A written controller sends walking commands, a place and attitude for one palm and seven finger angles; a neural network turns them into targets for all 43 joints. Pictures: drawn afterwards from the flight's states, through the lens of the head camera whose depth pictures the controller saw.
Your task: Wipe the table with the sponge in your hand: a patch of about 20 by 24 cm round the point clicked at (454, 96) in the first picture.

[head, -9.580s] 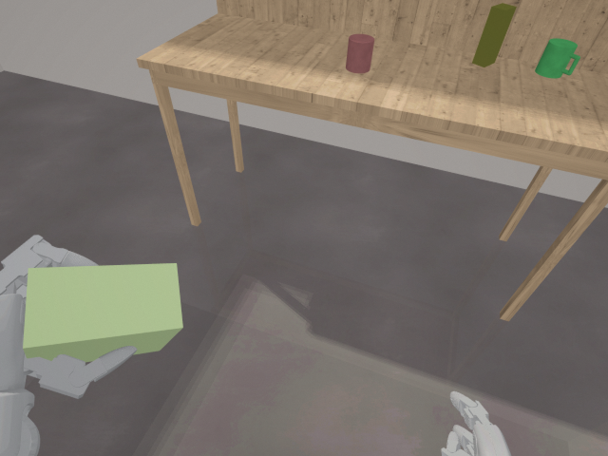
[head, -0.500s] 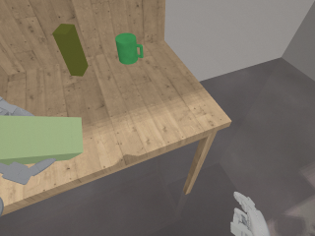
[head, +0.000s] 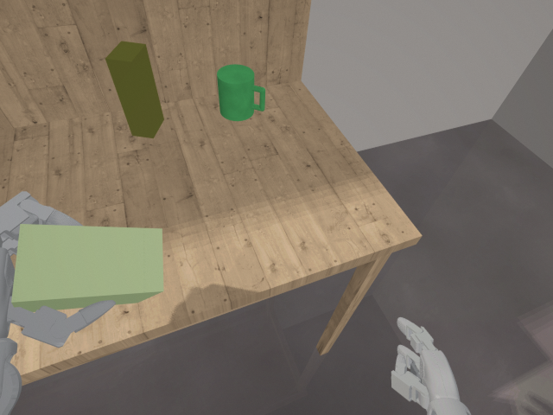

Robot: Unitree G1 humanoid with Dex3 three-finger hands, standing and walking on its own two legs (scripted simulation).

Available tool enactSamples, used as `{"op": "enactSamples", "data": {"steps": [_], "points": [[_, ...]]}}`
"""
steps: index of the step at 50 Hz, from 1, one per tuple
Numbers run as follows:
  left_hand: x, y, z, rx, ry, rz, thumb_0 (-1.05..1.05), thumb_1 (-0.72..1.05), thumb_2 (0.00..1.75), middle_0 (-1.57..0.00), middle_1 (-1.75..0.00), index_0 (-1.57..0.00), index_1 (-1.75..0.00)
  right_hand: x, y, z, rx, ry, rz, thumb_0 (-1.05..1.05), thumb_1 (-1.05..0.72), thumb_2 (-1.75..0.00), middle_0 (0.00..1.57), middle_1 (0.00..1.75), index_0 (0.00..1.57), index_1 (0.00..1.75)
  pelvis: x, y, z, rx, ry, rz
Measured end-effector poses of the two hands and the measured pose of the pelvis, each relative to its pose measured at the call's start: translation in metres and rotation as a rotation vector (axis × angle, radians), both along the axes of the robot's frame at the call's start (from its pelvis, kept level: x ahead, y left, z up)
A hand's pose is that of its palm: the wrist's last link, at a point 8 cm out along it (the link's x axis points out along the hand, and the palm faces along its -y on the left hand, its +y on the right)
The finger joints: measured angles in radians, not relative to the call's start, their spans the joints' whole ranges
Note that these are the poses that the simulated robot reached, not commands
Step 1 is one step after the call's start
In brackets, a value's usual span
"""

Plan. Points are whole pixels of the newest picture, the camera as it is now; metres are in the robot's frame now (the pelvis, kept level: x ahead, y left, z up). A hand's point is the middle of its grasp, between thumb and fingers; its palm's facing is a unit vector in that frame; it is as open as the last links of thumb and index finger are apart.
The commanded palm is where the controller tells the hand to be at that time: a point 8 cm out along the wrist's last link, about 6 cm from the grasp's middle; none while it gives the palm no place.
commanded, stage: come to a stop and stand still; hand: left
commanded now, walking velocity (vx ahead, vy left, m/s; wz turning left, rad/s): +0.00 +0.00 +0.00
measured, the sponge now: (110, 270) +0.24 +0.21 +0.13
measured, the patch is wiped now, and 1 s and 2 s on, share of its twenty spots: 0.00 0.00 0.00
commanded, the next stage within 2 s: look again from close up in 0.06 s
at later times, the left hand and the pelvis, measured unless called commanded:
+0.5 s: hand (49, 280) +0.21 +0.25 +0.16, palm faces +0.39 -0.83 -0.39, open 10.4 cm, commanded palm +0.15 +0.28 +0.18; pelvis -0.01 +0.00 +0.00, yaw +1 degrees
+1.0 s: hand (20, 306) +0.18 +0.26 +0.17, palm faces +0.49 -0.57 -0.65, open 10.4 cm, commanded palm +0.14 +0.27 +0.20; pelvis -0.03 -0.06 -0.01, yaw +6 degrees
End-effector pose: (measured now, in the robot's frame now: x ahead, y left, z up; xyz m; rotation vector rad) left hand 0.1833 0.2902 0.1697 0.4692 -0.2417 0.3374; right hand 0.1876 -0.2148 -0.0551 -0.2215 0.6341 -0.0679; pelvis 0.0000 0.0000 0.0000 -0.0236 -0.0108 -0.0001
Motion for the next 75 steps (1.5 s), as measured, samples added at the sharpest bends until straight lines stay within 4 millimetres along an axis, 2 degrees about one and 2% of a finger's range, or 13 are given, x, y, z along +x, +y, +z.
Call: {"op": "enactSamples", "data": {"steps": [8,17,26,30,32,34,38,42,47,52,60,69,75], "points": [[-0.01,0.009,-0.005,-0.037,0.003,0.045,-0.02,-0.53,1.0,-0.67,-1.34,-0.72,-1.34,-0.003,0.003,0.001,-0.024,0.02,0.013,0.01,-0.9,-0.89,0.2,0.3,0.2,0.3,-0.002,0.003,0.001,-0.002,-0.009,0.007],[-0.012,0.006,0.004,-0.022,-0.027,0.031,-0.02,-0.53,1.0,-0.67,-1.34,-0.72,-1.34,-0.02,0.006,-0.007,-0.005,0.053,0.0,0.01,-0.9,-0.89,0.2,0.3,0.2,0.3,-0.007,0.004,0.002,0.0,-0.014,0.01],[-0.015,0.002,0.002,-0.011,0.006,0.021,-0.02,-0.53,1.0,-0.67,-1.34,-0.72,-1.34,-0.037,-0.001,-0.013,0.003,0.082,-0.028,0.01,-0.9,-0.89,0.2,0.3,0.2,0.3,-0.009,0.003,0.002,0.0,-0.014,0.01],[-0.002,0.02,0.033,0.145,-0.048,0.04,-0.02,-0.53,1.0,-0.67,-1.34,-0.72,-1.34,-0.04,-0.002,-0.021,-0.046,0.116,0.067,0.01,-0.9,-0.89,0.2,0.3,0.2,0.3,-0.015,-0.005,-0.002,0.014,-0.026,0.056],[0.001,0.029,0.041,0.1,-0.041,0.094,-0.02,-0.53,1.0,-0.67,-1.34,-0.72,-1.34,-0.038,-0.005,-0.024,-0.033,0.128,0.09,0.01,-0.9,-0.89,0.2,0.3,0.2,0.3,-0.016,-0.009,-0.002,0.017,-0.031,0.051],[-0.002,0.027,0.038,0.064,0.012,0.128,-0.02,-0.53,1.0,-0.67,-1.34,-0.72,-1.34,-0.033,-0.009,-0.024,-0.009,0.111,0.088,0.01,-0.9,-0.89,0.2,0.3,0.2,0.3,-0.017,-0.011,-0.002,0.019,-0.035,0.045],[-0.02,-0.002,0.015,0.128,0.175,0.1,-0.02,-0.53,1.0,-0.67,-1.34,-0.72,-1.34,-0.02,-0.016,-0.018,0.012,0.043,0.085,0.01,-0.9,-0.89,0.2,0.3,0.2,0.3,-0.021,-0.019,-0.004,0.026,-0.036,0.042],[-0.042,-0.025,0.007,0.186,0.188,0.069,-0.02,-0.53,1.0,-0.67,-1.34,-0.72,-1.34,-0.008,-0.023,-0.015,-0.006,-0.002,0.106,0.01,-0.9,-0.89,0.2,0.3,0.2,0.3,-0.026,-0.032,-0.006,0.029,-0.034,0.062],[-0.053,-0.015,0.021,0.245,0.107,0.21,-0.02,-0.53,1.0,-0.67,-1.34,-0.72,-1.34,0.0,-0.031,-0.022,-0.021,0.017,0.15,0.01,-0.9,-0.89,0.2,0.3,0.2,0.3,-0.029,-0.051,-0.008,0.024,-0.043,0.096],[-0.044,-0.009,0.025,0.284,0.209,0.287,-0.02,-0.53,1.01,-0.67,-1.34,-0.72,-1.34,0.002,-0.04,-0.029,-0.001,0.032,0.148,0.01,-0.9,-0.89,0.2,0.3,0.2,0.3,-0.027,-0.063,-0.008,0.026,-0.052,0.101],[-0.018,-0.04,0.03,0.418,0.3,0.126,-0.02,-0.53,1.01,-0.67,-1.34,-0.72,-1.34,0.005,-0.059,-0.037,0.021,0.042,0.077,0.01,-0.9,-0.89,0.2,0.3,0.2,0.3,-0.012,-0.069,-0.008,0.03,-0.029,0.078],[-0.019,-0.031,0.041,0.52,0.319,0.202,-0.01,-0.53,1.01,-0.67,-1.34,-0.72,-1.34,0.01,-0.076,-0.046,-0.007,0.108,0.028,0.01,-0.9,-0.89,0.2,0.3,0.2,0.3,0.01,-0.064,-0.009,0.034,0.006,0.072],[-0.016,-0.032,0.038,0.575,0.343,0.202,-0.01,-0.53,1.01,-0.67,-1.34,-0.72,-1.34,0.024,-0.068,-0.044,-0.022,0.084,0.028,0.01,-0.9,-0.89,0.2,0.3,0.2,0.3,0.015,-0.054,-0.01,0.032,0.015,0.076]]}}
